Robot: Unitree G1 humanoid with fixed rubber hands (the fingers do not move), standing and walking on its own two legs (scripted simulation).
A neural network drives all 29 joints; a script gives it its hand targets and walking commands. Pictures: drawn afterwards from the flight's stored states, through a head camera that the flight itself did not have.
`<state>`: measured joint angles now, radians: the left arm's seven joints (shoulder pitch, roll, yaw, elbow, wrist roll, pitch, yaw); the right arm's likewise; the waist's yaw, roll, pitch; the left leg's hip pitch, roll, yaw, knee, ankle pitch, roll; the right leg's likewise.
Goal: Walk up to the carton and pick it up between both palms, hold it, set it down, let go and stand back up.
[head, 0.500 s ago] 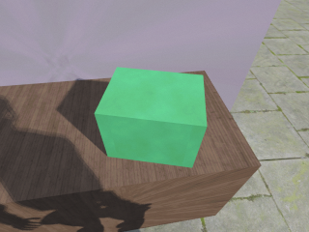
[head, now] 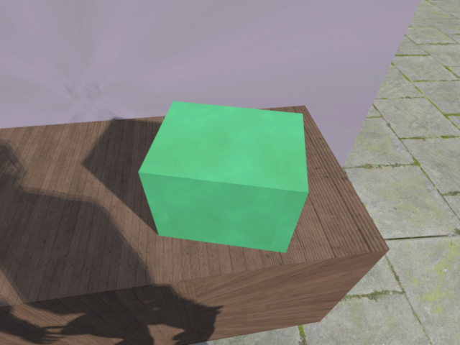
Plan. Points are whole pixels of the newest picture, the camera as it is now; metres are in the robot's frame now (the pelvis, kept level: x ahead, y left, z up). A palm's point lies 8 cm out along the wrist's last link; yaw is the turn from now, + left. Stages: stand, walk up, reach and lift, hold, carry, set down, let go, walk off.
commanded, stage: stand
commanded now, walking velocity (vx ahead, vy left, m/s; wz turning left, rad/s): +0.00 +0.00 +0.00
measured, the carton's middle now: (228, 176) +0.49 -0.01 -0.02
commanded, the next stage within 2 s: none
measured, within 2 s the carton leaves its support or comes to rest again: neither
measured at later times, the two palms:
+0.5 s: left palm out of the picture -0.01 +0.24 -0.14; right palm out of the picture -0.01 -0.24 -0.14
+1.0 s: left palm out of the picture +0.01 +0.23 -0.14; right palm out of the picture +0.01 -0.23 -0.14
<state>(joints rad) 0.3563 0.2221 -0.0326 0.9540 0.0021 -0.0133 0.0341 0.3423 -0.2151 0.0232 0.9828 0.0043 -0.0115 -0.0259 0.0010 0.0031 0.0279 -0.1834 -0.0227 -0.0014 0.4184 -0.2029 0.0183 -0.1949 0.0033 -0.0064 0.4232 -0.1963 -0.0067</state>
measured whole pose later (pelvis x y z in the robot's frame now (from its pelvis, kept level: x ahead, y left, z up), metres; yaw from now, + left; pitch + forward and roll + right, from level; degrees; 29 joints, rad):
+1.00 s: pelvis +0.02 +0.00 +0.00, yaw +0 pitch -1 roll +0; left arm 0.34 0.18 -0.02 1.04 0.00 -0.01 0.05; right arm 0.34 -0.18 0.01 1.03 0.00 -0.01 -0.05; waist 0.01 0.00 0.02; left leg -0.16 -0.03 -0.01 0.40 -0.22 0.02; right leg -0.18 0.00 0.00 0.41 -0.21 0.00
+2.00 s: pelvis +0.01 +0.00 +0.00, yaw +0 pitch -1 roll +0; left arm 0.32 0.17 -0.02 1.07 0.00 -0.01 0.05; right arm 0.34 -0.17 0.02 1.06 0.00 -0.01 -0.05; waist 0.00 0.00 0.04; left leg -0.16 -0.02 0.00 0.40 -0.22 0.02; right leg -0.18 0.00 0.00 0.41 -0.21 0.00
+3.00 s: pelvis +0.02 +0.00 +0.00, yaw +1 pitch -1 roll +0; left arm 0.33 0.17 -0.02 1.09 0.00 -0.01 0.05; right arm 0.35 -0.16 0.02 1.08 0.00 -0.02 -0.05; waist 0.00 0.00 0.03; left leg -0.16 -0.02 -0.01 0.40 -0.22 0.01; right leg -0.17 -0.01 -0.02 0.41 -0.22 0.00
